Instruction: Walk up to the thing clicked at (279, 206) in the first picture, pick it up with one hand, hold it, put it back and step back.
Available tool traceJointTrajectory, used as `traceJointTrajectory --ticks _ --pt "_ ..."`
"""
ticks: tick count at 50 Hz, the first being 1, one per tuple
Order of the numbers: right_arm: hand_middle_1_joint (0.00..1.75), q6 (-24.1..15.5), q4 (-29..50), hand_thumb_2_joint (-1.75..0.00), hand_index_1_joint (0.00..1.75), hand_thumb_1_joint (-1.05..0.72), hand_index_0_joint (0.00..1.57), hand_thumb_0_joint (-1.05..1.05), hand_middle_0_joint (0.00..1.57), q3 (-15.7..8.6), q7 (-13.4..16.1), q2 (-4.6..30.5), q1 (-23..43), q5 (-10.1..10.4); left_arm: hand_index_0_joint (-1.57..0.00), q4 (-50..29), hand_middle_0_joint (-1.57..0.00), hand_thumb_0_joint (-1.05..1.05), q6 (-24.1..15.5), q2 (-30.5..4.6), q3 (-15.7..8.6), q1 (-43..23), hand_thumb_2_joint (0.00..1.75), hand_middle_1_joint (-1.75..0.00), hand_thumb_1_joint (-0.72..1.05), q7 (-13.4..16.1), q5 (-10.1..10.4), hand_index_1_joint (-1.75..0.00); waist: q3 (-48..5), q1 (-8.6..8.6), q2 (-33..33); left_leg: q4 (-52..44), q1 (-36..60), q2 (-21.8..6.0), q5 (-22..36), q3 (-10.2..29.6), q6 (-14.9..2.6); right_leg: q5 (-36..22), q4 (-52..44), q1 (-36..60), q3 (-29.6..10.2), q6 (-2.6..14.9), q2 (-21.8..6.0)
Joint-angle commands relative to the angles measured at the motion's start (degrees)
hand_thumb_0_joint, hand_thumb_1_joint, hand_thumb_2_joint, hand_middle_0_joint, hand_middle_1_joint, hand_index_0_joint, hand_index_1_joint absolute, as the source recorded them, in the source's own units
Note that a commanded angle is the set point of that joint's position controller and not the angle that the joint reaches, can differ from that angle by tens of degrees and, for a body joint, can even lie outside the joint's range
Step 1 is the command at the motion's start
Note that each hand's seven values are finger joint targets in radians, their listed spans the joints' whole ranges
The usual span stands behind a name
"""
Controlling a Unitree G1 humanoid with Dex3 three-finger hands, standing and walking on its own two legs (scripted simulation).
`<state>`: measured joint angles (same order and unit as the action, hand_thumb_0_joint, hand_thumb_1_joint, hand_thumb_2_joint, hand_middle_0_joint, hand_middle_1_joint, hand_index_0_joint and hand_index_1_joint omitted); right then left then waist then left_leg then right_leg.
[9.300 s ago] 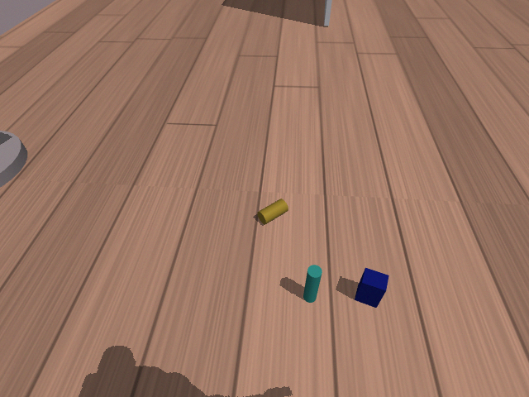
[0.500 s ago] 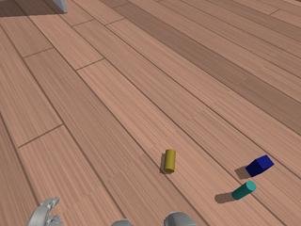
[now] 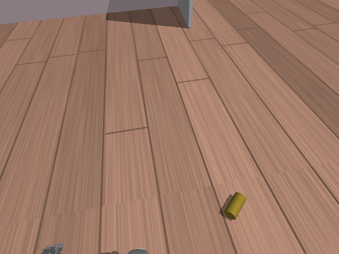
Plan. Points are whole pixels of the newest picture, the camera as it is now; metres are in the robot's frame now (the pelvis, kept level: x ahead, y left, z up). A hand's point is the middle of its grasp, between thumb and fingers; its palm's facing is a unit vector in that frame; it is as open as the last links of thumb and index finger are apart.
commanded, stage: walk up
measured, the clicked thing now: (235, 205) +0.53 -0.33 -0.74
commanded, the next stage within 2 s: stand in 1.72 s
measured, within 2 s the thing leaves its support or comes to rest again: neither
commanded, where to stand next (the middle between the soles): +0.13 +0.05 m, yaw +42 degrees
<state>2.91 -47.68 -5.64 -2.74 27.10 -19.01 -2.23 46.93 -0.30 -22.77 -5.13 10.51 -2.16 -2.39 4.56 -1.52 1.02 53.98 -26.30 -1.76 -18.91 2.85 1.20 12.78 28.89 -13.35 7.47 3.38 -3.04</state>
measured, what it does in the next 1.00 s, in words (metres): steps on the spot, turning left: left foot, then right foot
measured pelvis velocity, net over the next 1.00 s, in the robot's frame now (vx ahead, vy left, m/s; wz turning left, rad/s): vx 0.08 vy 0.01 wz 0.66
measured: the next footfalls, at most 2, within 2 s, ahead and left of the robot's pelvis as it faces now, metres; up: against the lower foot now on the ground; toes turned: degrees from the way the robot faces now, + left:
left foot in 0.18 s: +0.04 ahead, +0.16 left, +0.00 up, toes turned +12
right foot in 0.52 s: +0.22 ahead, -0.07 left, +0.00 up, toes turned +36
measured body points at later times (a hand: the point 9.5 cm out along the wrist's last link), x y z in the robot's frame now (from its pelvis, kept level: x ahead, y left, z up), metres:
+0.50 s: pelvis +0.07 +0.01 -0.02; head +0.09 +0.03 +0.43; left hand +0.02 +0.34 -0.14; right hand +0.25 -0.27 -0.12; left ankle +0.01 +0.15 -0.74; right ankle +0.20 -0.09 -0.73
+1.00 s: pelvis +0.08 +0.01 -0.03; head +0.10 +0.04 +0.42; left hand -0.05 +0.34 -0.14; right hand +0.34 -0.21 -0.13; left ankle +0.04 +0.12 -0.74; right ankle +0.18 -0.09 -0.71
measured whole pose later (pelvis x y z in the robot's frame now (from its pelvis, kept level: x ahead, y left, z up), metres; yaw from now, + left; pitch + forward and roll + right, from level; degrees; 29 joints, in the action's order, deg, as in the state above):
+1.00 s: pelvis +0.08 +0.01 -0.03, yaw +38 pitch -1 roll +0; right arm -0.1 -49.8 -3.2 0.3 24.4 -14.4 -1.9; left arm 51.8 1.8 -25.6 -4.0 10.1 -0.1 0.2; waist 5.6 0.5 1.6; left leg 43.6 -22.4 2.6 -19.9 1.5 -1.7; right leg 28.6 57.8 -27.0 1.1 1.2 -5.4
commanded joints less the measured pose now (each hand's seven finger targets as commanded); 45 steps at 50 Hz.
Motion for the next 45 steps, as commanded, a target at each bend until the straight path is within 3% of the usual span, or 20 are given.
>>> traceJointTrajectory --ticks 1,6,8,9,10,11,14,22,24,25,27,28,32,36,40,41,42,43,44,45 --pt "0.3 -2.23 4.64 -0.9 0.3 -0.9 0.2 0.0 0.2 -2.74 -0.01 9.52 1.65 0.0 -0.2 -6.17 -0.2 0.0 -0.98 -16.08 -4.43 -0.45 0.9 -0.3 0.9 -0.08 0.07 -0.3 -1.07 -2.73 8.83 -6.11 -3.85 -0.41 -3.22 -4.66 0.92 27.54 -16.01 2.26 -15.12 5.98 -13.57" --pt "0.3 -3.75 3.65 -0.9 0.3 -0.9 0.2 0.0 0.2 -2.29 0.42 8.09 -1.57 1.99 -0.2 -6.66 -0.2 0.0 -0.27 -18.29 -4.63 -1.65 0.9 -0.3 0.9 -1.25 0.0 -0.3 -1.76 0.27 9.24 -19.05 8.19 -0.57 -3.77 -6.97 -1.7 25.39 -11.96 -4.2 -10.21 6.41 -17.13" --pt "0.3 -5.16 0.98 -0.9 0.3 -0.9 0.2 0.0 0.2 -3.16 1.24 9.65 -8.3 2.0 -0.2 -6.72 -0.2 0.0 0.38 -14.22 -2.92 -0.2 0.9 -0.3 0.9 -1.62 0.18 -0.3 -6.44 3.65 -1.63 -29.33 26.04 1.91 -3.77 -5.75 -3.41 24.46 4.54 -12.58 -1.37 2.18 -12.42" --pt "0.3 -5.58 1.21 -0.9 0.3 -0.9 0.2 0.0 0.2 -4.11 2.32 13.18 -9.6 1.29 -0.2 -6.76 -0.2 0.0 0.81 -9.55 -1.43 2.41 0.9 -0.3 0.9 -1.62 0.8 -0.3 -6.31 4.42 -14.22 -38.45 32.93 -4.48 -17.06 10.89 -6.62 23.48 21.84 -24.12 3.97 -1.13 -5.66" --pt "0.3 -5.93 4.5 -0.9 0.3 -0.9 0.2 0.0 0.2 -4.83 3.2 18.67 -7.54 0.3 -0.2 -8.47 -0.2 0.0 1.03 -8.48 -1.06 0.99 0.9 -0.3 0.9 -1.79 1.03 -0.3 -2.58 4.08 -15.85 -42.96 29.59 -18.27 -32.44 37.64 -13.74 19.05 31.69 -36.82 -0.98 -4.69 0.81" --pt "0.3 -5.98 4.97 -0.9 0.3 -0.9 0.2 0.0 0.2 -4.96 3.32 20.41 -5.4 1.9 -0.2 -8.88 -0.2 0.0 0.32 -14.34 -2.19 -3.32 0.9 -0.3 0.9 -1.42 0.45 -0.3 2.31 5.23 -10.76 -46.64 20.2 -23.48 -35.2 44.87 -20.01 16.24 32.99 -34.52 -9.97 -3.91 -4.63" --pt "0.3 -6.7 5.31 -0.9 0.3 -0.9 0.2 0.0 0.2 -1.8 4.23 13.12 -0.91 1.93 -0.2 -4.13 -0.2 0.0 -0.09 -14.74 -2.73 4.73 0.9 -0.3 0.9 -1.26 1.02 -0.3 0.92 0.34 -5.65 -36.93 19.67 -10.94 -12.09 21.46 -13.06 8.59 30.2 -26.91 -10.58 -3.27 -4.48" --pt "0.3 -6.1 7.71 -0.9 0.3 -0.9 0.2 0.0 0.2 -1.58 4.24 11.97 1.47 1.22 -0.2 -3.98 -0.2 0.0 -1.05 -10.62 -1.92 3.18 0.9 -0.3 0.9 1.11 2.48 -0.3 -1.42 0.31 -12.71 -20.92 6.16 -5.46 42.66 12.1 -10.94 3.7 14.08 -5.81 -3.97 -2.24 2.06" --pt "0.3 -5.18 8.34 -0.9 0.3 -0.9 0.2 0.0 0.2 -1.16 4.49 9.8 2.39 2.21 -0.2 -2.67 -0.2 0.0 -1.62 -11.05 -2.24 6.13 0.9 -0.3 0.9 1.88 2.35 -0.3 -4.24 -1.83 -9.19 -13.74 3.68 -2.11 34.09 11.57 -7.5 -5.44 4.75 2.01 -4.69 -0.72 3.04" --pt "0.3 -4.83 8.99 -0.9 0.3 -0.9 0.2 0.0 0.2 -0.24 4.71 6.92 1.7 2.79 -0.2 -2.64 -0.2 0.0 -1.96 -13.99 -2.89 7.05 0.9 -0.3 0.9 2.26 1.6 -0.3 -6.16 -2.45 -3.02 -8.42 -0.29 1.17 24.59 10.75 -5.51 -9.54 2.4 7.22 -9.95 0.62 -0.95" --pt "0.3 -3.82 8.97 -0.9 0.3 -0.9 0.2 0.0 0.2 -0.33 5.78 5.88 -1.62 2.66 -0.2 -3.86 -0.2 0.0 -1.71 -20.11 -4.41 6.25 0.9 -0.3 0.9 2.19 1.4 -0.3 -11.5 -1.8 14.16 11.41 -7.25 6.52 -17.92 0.55 -2.91 -6.97 -8.39 8.94 -35.53 10.95 -26.62" --pt "0.3 -3.35 7.83 -0.9 0.3 -0.9 0.2 0.0 0.2 -1.74 6.12 9.57 -1.12 1.75 -0.2 -4.9 -0.2 0.0 -1.53 -20.05 -4.24 2.29 0.9 -0.3 0.9 2.22 1.03 -0.3 -8.83 -0.91 12.27 16.71 -7.33 4.03 -18.9 2.6 -2.75 1.15 -9.91 3.63 -40.23 14.01 -27.55" --pt "0.3 -2.98 4.59 -0.9 0.3 -0.9 0.2 0.0 0.2 -1.99 3.17 8.3 -1.77 1.51 -0.2 -4.06 -0.2 0.0 -1.4 -16.61 -3.29 -1.57 0.9 -0.3 0.9 2.98 0.39 -0.3 -3.2 0.06 11.61 9.02 -5.49 0.05 -7.31 -0.03 -1.8 12.94 -6.67 -2.22 -17.99 7.74 -14.7" --pt "0.3 -2.89 3.64 -0.9 0.3 -0.9 0.2 0.0 0.2 -1.7 2.01 7.36 1.22 1.17 -0.2 -4.29 -0.2 0.0 -1.52 -17.43 -3.47 -1.09 0.9 -0.3 0.9 2.58 0.24 -0.3 -4.12 -1.08 12.98 -2.74 -2.16 0.75 -9.48 -3.99 -1.22 6.13 -4.77 -1.45 -14.69 9.55 -17.2" --pt "0.3 -3.77 1.19 -0.9 0.3 -0.9 0.2 0.0 0.2 -1.8 2.53 7.33 -0.89 1.13 -0.2 -3.76 -0.2 0.0 -0.3 -16.22 -2.47 -3.56 0.9 -0.3 0.9 2.21 1.6 -0.3 -7.28 1.7 8.87 -16.31 10.71 4.13 0.15 -7.75 -1.86 4.13 4.48 -7.53 -9.08 5.88 -16.64" --pt "0.3 -4.07 0.6 -0.9 0.3 -0.9 0.2 0.0 0.2 -2.18 2.8 8.15 -0.85 0.81 -0.2 -3.18 -0.2 0.0 0.13 -14.41 -1.68 -2.54 0.9 -0.3 0.9 2.19 1.78 -0.3 -7.7 2.01 5.59 -18.9 14.03 4.46 -0.95 -5.4 -2.73 8.52 9.24 -10.68 -7.16 3.81 -15.12" --pt "0.3 -4.33 0.93 -0.9 0.3 -0.9 0.2 0.0 0.2 -2.84 3.16 11.19 -1.58 0.01 -0.2 -3.02 -0.2 0.0 0.57 -11.97 -0.91 -1.67 0.9 -0.3 0.9 2.19 2.19 -0.3 -7.04 3.15 -3.02 -26.3 16.58 -0.7 -7.3 6.25 -5.37 13.68 18.9 -17.23 -4.21 0.47 -11.63" --pt "0.3 -4.49 3.21 -0.9 0.3 -0.9 0.2 0.0 0.2 -3.87 3.32 18.33 1.5 -0.37 -0.2 -4.43 -0.2 0.0 0.87 -9.52 -0.14 -3.21 0.9 -0.3 0.9 2.45 3.03 -0.3 -3.62 3.22 -18.71 -36.52 11.83 -14.46 -13.5 33.23 -12.6 21.93 27.38 -26.53 -1.8 -3.25 -1.09" --pt "0.3 -4.31 3.03 -0.9 0.3 -0.9 0.2 0.0 0.2 -4.19 3.36 20.33 3.19 -0.06 -0.2 -3.4 -0.2 0.0 0.77 -14.49 -1.57 -6.84 0.9 -0.3 0.9 3.44 2.29 -0.3 -0.04 4.88 -14.55 -38.7 1.91 -18.12 -14.2 38.85 -18.61 24.66 32.67 -21.28 -9.11 -2.51 -2.8" --pt "0.3 -4.5 3.65 -0.9 0.3 -0.9 0.2 0.0 0.2 -3.47 3.74 16.6 5.36 0.07 -0.2 -2.76 -0.2 0.0 0.8 -15.01 -1.64 -5.59 0.9 -0.3 0.9 3.2 2.45 -0.3 1.87 2.8 -7.58 -35.19 2.74 -14.8 -5.92 30.94 -16.66 21.0 34.89 -21.0 -10.21 -2.31 -3.32"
